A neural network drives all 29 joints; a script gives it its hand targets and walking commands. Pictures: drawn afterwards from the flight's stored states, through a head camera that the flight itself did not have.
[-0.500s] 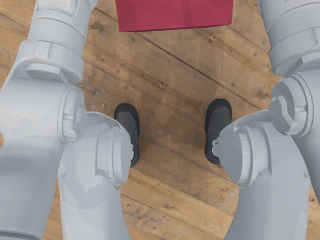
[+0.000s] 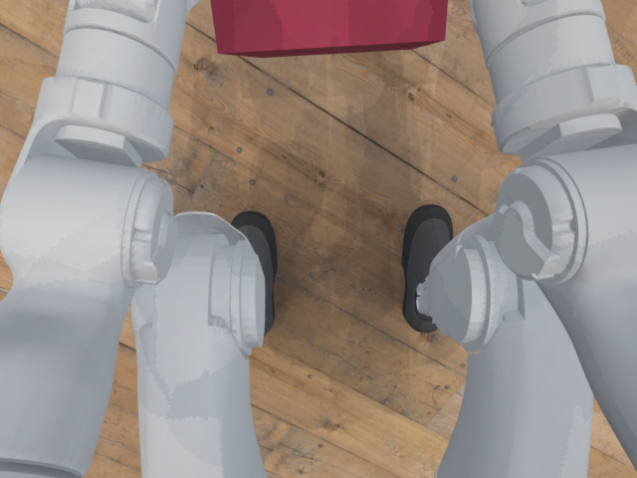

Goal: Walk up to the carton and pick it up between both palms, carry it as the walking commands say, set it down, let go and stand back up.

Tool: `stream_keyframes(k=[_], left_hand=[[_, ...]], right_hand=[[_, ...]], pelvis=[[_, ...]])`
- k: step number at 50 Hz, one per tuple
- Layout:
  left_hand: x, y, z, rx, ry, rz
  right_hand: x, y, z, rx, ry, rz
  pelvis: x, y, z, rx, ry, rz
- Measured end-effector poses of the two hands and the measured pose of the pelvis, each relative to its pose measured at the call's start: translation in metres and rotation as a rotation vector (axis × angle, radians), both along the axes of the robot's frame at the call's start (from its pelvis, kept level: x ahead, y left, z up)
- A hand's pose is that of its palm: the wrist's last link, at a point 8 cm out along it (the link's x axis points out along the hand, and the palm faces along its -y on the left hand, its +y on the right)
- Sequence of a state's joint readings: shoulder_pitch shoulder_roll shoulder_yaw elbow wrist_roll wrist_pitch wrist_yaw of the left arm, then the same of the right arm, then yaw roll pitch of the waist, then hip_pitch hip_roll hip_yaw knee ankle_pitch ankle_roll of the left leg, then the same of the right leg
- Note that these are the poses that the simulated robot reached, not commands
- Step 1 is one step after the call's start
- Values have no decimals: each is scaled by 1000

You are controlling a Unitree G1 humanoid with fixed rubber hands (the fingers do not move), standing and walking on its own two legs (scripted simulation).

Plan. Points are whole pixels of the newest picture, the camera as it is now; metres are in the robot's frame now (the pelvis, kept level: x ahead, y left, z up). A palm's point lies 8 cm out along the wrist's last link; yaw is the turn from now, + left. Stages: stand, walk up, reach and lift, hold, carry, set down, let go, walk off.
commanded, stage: reach and lift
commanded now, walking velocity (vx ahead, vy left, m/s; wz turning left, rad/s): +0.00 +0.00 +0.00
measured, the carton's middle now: out of the picture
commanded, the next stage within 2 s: none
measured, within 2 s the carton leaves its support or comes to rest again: neither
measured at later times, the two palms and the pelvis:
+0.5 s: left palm out of the picture +0.55 +0.14 -0.09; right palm out of the picture +0.55 -0.12 -0.09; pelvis -0.01 -0.01 +0.02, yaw +1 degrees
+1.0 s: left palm out of the picture +0.54 +0.13 -0.02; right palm out of the picture +0.52 -0.12 -0.03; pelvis -0.02 -0.01 +0.06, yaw +2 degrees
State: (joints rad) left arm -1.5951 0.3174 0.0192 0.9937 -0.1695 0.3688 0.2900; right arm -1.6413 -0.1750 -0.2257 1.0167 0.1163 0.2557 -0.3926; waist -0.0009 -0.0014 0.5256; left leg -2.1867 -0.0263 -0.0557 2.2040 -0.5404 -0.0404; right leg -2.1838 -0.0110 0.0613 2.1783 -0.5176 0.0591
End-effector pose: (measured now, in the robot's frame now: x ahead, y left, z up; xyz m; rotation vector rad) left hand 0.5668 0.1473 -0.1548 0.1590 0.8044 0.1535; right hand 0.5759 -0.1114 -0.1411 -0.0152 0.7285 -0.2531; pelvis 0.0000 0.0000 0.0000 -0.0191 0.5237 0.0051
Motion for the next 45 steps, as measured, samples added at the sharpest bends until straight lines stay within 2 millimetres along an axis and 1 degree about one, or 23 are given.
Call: stream_keyframes(k=[4,7,10,13,16,18,21,24,27,30,35,39,42,45], left_hand=[[-1,-1,-1,2,17,-1],[0,-2,4,4,11,-2],[3,-3,18,12,-21,1],[5,-4,38,15,-56,4],[4,-5,58,22,-78,3],[1,-6,65,19,-74,6],[-5,-7,70,24,-50,5],[-11,-8,69,32,-22,0],[-16,-10,67,26,0,-2],[-16,-11,72,15,-13,-3],[-14,-9,95,15,-52,4],[-16,-8,113,23,-66,6],[-19,-8,123,31,-64,1],[-23,-9,128,37,-52,0]], right_hand=[[1,0,1,-2,18,2],[3,-1,7,-2,12,3],[5,-2,19,1,-17,3],[5,-3,36,1,-51,-2],[-2,-3,49,7,-63,-33],[-10,-4,52,20,-59,-51],[-21,-5,51,32,-33,-65],[-28,-6,50,29,-5,-63],[-31,-8,51,23,15,-64],[-30,-9,60,7,2,-58],[-29,-6,80,10,-36,-57],[-31,-5,96,16,-49,-56],[-36,-6,103,21,-45,-58],[-41,-7,106,25,-33,-61]], pelvis=[[0,-1,1,3,1,1],[0,-2,2,5,-3,3],[0,-3,3,7,-16,4],[-2,-4,5,9,-42,7],[-5,-5,7,13,-73,8],[-7,-6,8,15,-92,8],[-10,-7,10,18,-110,9],[-11,-8,14,19,-111,10],[-11,-8,21,19,-104,13],[-10,-7,26,17,-100,16],[-11,-8,34,19,-117,24],[-13,-10,39,23,-141,26],[-15,-11,42,26,-158,26],[-17,-12,46,28,-167,26]])
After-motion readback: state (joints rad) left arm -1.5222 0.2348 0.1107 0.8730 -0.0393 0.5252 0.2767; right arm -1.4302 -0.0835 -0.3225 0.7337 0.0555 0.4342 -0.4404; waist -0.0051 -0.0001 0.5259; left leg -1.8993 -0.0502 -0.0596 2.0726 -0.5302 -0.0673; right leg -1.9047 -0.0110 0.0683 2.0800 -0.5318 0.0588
